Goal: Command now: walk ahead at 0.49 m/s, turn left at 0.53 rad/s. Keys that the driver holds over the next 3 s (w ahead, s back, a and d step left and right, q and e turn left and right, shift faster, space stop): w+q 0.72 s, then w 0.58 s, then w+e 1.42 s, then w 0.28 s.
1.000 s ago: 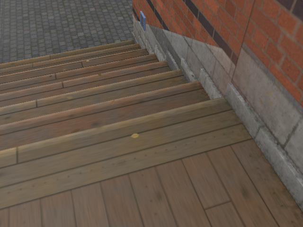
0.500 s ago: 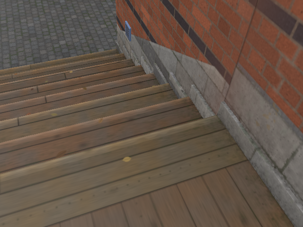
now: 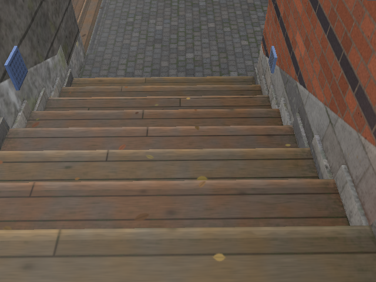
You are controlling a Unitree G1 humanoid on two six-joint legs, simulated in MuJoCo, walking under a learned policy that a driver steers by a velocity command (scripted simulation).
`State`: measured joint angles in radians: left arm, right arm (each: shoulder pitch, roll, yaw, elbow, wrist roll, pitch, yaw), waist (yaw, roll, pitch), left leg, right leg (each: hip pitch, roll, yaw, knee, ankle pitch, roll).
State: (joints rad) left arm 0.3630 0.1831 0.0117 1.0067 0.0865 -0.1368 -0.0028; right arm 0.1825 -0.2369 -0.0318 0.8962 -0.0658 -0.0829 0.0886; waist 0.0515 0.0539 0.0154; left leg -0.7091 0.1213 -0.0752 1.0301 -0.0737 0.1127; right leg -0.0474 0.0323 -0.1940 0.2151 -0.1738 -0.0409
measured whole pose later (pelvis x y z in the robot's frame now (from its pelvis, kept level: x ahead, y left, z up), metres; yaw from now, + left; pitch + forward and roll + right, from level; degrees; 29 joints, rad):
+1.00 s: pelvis +0.51 +0.14 +0.00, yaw +30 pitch +2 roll -2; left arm 0.47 0.20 0.02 0.99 0.06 -0.12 -0.02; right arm 0.12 -0.23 -0.03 0.85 -0.08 -0.07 0.06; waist 0.11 0.03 -0.05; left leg -0.64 0.09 -0.03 0.79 -0.12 0.02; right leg -0.09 0.03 -0.11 0.22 -0.17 -0.05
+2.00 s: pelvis +0.93 +0.39 -0.21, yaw +11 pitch +2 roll -2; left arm 0.52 0.16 -0.02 0.98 0.07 -0.14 -0.03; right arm 0.12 -0.22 0.05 0.77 -0.12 -0.08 0.04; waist 0.11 0.03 -0.05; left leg -0.75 0.12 -0.08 0.92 0.18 -0.01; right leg -0.31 0.15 0.07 0.79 -0.51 -0.11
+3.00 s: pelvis +1.36 +0.44 -0.39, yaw -21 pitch +2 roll -2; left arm 0.48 0.20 0.02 1.01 0.06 -0.12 -0.03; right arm 0.16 -0.28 -0.06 0.86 -0.11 -0.11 0.06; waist 0.05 0.02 -0.08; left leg -0.63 0.07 -0.06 1.10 -0.08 0.11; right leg -0.36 0.04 -0.03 0.94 -0.62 -0.04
